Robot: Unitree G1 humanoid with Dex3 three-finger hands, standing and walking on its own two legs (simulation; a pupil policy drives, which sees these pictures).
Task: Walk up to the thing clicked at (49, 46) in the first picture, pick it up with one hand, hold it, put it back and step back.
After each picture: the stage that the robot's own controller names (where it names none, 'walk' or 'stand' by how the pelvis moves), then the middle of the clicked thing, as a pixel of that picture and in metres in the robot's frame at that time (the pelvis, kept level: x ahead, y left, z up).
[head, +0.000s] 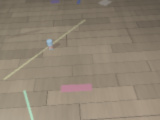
stand; (50, 44) +1.44 +0.40 -0.72
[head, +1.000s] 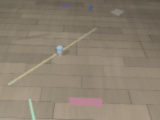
walk; (59, 51) +1.33 +0.19 -0.70
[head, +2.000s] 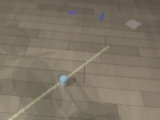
walk; (63, 81) +0.82 +0.12 -0.72
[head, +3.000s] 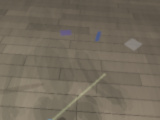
walk; out of the picture +0.47 +0.22 -0.71
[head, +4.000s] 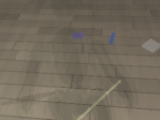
stand; out of the picture +0.35 +0.21 -0.71
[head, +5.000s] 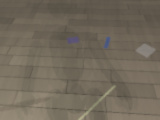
stand; out of the picture +0.32 +0.23 -0.72
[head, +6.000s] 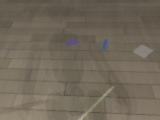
stand; out of the picture +0.33 +0.24 -0.73
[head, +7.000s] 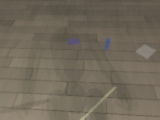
stand; out of the picture +0.32 +0.23 -0.73
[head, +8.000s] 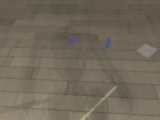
stand; out of the picture +0.31 +0.23 -0.73
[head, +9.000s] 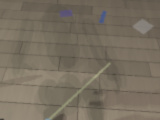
go down; out of the picture +0.34 +0.23 -0.67
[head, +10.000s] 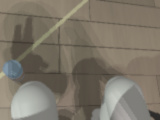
go down; (14, 71) +0.40 +0.27 -0.29
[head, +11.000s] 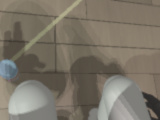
close in; (9, 71) +0.39 +0.28 -0.28
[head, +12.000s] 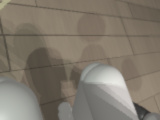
close in; out of the picture +0.37 +0.30 -0.21
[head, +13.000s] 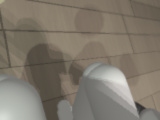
lift; out of the picture +0.36 +0.30 -0.22
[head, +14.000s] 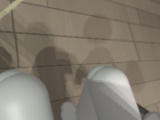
lift; out of the picture +0.33 +0.27 -0.20
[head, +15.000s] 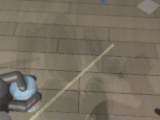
lift; (27, 94) +0.31 +0.19 +0.00
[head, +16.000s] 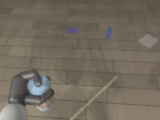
hold; (42, 93) +0.33 +0.16 +0.01
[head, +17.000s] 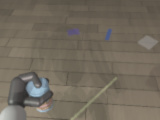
hold; (41, 95) +0.32 +0.17 +0.01
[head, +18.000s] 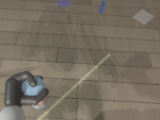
crouch; (36, 93) +0.34 +0.17 -0.06
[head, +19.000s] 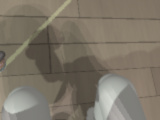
lower; out of the picture +0.43 +0.26 -0.12
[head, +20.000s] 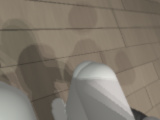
lower; out of the picture +0.39 +0.30 -0.22
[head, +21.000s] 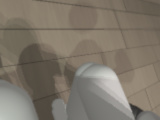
lower; out of the picture +0.38 +0.30 -0.22
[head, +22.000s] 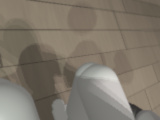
lower; out of the picture +0.38 +0.30 -0.22
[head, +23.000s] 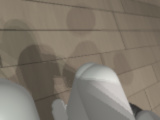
lower; out of the picture +0.38 +0.30 -0.22
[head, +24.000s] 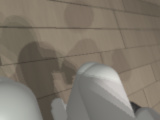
open; out of the picture +0.37 +0.28 -0.22
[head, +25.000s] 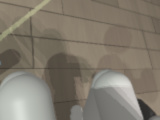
stand; out of the picture +0.38 +0.27 -0.24
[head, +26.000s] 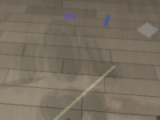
stand; out of the picture +0.34 +0.18 -0.62
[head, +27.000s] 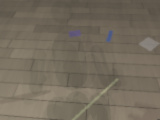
stand; out of the picture +0.35 +0.19 -0.66
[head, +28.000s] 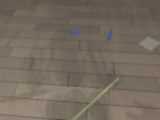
stand; out of the picture +0.34 +0.18 -0.67
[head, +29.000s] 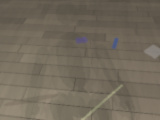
stand; out of the picture +0.36 +0.18 -0.72
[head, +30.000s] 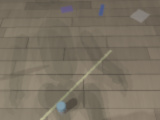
walk; (61, 108) +0.46 +0.20 -0.69
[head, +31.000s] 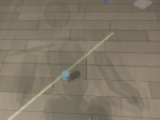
walk; (66, 77) +0.74 +0.20 -0.70
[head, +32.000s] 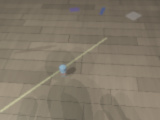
stand; (63, 70) +0.97 +0.22 -0.70
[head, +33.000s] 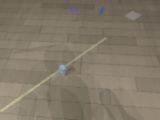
stand; (62, 70) +0.97 +0.22 -0.73
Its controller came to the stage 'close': yes
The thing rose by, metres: 0.71
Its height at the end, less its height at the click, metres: +0.00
